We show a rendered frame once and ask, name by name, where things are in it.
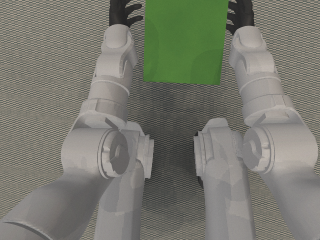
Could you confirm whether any robot right foot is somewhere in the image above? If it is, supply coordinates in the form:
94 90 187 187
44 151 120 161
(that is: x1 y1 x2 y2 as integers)
193 130 204 189

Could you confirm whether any right robot forearm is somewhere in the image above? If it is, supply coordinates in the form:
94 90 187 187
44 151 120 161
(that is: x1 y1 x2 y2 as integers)
228 25 318 159

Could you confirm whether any right robot hand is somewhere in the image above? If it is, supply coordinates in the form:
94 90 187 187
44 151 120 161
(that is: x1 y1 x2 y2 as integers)
226 0 255 36

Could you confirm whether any carton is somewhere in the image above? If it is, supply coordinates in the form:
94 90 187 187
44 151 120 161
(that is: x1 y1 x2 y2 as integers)
143 0 229 85

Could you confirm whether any robot left upper arm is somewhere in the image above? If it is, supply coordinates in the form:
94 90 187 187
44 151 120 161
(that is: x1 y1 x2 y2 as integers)
0 128 130 240

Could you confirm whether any robot right upper arm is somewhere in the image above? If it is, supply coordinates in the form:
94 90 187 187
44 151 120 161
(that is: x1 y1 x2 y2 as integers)
241 123 320 240

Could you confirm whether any left robot hand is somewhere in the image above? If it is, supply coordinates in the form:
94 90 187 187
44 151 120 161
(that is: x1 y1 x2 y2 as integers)
109 0 143 28

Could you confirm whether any robot right thigh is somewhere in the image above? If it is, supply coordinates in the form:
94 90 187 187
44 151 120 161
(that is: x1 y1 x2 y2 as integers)
193 126 257 240

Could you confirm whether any left robot forearm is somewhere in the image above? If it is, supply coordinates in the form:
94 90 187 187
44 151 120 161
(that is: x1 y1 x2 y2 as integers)
60 24 139 161

